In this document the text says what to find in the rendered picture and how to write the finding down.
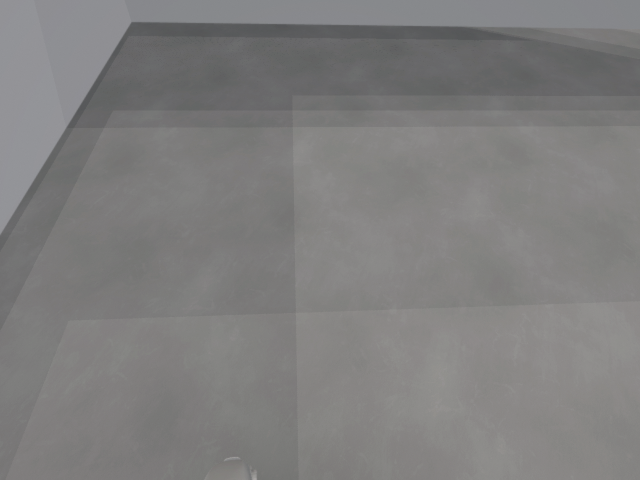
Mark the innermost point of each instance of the robot left thigh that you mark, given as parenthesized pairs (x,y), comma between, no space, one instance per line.
(232,470)

